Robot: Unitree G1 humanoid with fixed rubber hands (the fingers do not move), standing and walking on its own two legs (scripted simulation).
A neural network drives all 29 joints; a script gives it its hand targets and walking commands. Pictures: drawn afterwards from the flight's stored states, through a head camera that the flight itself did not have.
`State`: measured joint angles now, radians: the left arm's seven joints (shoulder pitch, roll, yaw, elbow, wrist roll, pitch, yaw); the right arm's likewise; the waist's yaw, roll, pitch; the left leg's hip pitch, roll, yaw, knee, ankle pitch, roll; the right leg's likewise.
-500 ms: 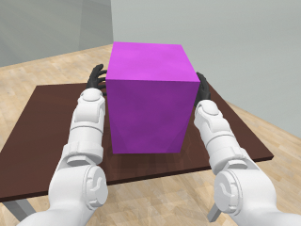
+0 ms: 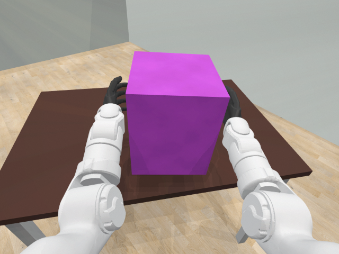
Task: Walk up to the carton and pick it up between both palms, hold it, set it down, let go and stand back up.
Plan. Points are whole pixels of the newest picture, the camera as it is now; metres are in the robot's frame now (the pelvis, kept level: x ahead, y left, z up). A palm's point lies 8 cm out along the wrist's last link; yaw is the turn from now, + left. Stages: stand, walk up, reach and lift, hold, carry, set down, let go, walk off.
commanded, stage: set down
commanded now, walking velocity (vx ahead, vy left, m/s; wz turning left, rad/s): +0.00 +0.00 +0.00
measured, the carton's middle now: (170, 114) +0.45 +0.00 +0.14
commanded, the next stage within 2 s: none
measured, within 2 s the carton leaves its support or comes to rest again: neither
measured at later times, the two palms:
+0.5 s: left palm (116, 115) +0.42 +0.14 +0.15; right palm (231, 124) +0.40 -0.15 +0.14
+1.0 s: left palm (122, 120) +0.44 +0.13 +0.12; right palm (229, 131) +0.42 -0.16 +0.11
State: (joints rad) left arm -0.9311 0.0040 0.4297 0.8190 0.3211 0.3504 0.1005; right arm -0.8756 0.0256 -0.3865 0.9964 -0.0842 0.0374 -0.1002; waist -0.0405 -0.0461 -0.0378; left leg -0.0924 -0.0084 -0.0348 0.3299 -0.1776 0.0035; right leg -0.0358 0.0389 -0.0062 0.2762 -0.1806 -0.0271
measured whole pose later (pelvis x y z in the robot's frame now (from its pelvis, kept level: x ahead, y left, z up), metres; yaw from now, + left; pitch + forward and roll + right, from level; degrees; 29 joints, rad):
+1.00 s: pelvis +0.01 +0.00 +0.00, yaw -2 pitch +6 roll +0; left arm -0.93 -0.03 0.52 0.96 0.34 0.17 0.11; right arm -0.84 0.09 -0.67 0.97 -0.37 -0.06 0.00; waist 0.00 -0.03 -0.09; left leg -0.25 0.00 0.03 0.33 -0.18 0.01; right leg -0.22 0.03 -0.02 0.30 -0.18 -0.03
